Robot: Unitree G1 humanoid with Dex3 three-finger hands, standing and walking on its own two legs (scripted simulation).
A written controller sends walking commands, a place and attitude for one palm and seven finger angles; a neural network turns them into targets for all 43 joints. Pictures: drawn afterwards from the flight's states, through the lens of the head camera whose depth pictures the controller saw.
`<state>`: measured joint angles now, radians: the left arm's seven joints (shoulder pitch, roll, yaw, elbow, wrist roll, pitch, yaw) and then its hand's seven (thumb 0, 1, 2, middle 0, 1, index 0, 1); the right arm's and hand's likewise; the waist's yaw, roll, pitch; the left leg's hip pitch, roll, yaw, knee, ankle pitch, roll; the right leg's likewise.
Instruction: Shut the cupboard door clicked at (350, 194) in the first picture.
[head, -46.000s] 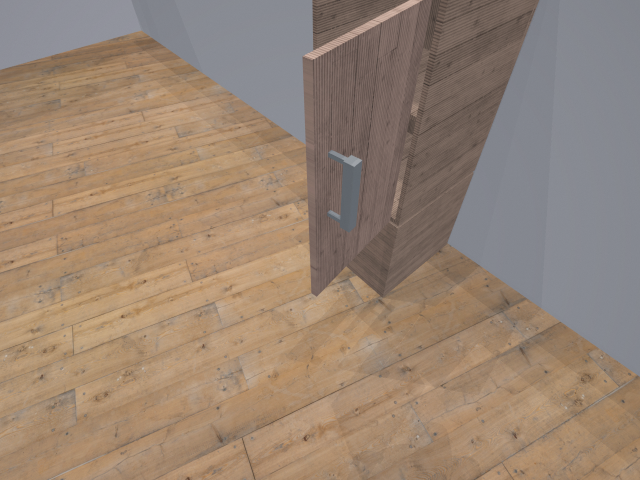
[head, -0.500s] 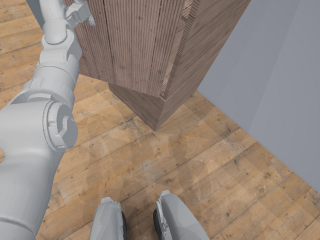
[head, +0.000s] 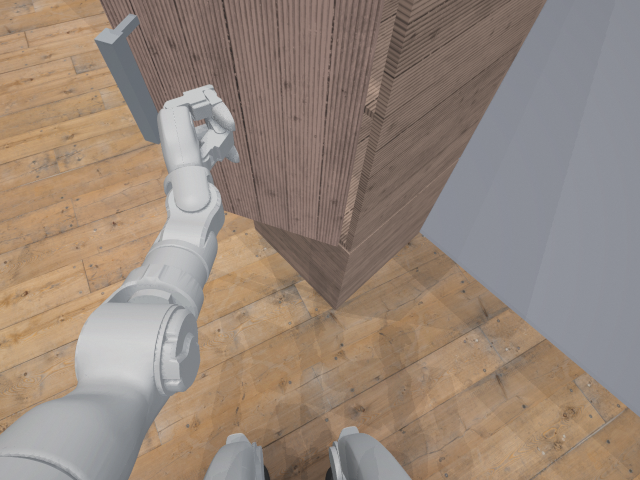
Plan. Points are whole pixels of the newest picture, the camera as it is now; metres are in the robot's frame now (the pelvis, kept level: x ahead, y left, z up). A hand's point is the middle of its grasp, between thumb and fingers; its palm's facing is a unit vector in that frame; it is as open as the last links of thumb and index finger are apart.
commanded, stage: pull the fist back off the door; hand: left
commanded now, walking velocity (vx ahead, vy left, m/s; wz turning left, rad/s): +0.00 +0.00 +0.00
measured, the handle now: (143, 83) +0.64 +0.16 +0.07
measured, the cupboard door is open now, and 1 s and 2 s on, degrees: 28 28 28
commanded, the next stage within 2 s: draw the hand back to the body in 0.22 s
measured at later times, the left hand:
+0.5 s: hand (212, 155) +0.48 +0.07 +0.10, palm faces +0.21 -0.98 +0.01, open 3.1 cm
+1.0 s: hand (68, 265) +0.32 +0.17 +0.17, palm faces +0.08 -0.98 -0.18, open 3.1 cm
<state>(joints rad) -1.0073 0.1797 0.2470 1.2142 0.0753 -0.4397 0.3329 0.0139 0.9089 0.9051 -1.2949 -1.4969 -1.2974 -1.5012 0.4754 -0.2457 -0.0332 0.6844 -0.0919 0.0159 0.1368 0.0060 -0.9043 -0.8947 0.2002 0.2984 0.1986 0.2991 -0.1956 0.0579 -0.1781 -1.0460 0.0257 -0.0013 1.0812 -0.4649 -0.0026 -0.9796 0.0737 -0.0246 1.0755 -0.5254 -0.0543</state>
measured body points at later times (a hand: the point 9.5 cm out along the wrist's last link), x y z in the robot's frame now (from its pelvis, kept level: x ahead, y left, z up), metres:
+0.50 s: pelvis -0.01 +0.00 +0.01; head +0.09 -0.02 +0.45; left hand +0.46 +0.12 +0.10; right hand +0.03 -0.25 -0.12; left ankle +0.02 +0.12 -0.66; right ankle -0.02 -0.09 -0.66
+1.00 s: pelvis +0.01 +0.02 +0.07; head +0.00 +0.00 +0.52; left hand +0.31 +0.22 +0.18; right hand +0.17 -0.23 -0.02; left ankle +0.02 +0.12 -0.66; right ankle -0.02 -0.09 -0.66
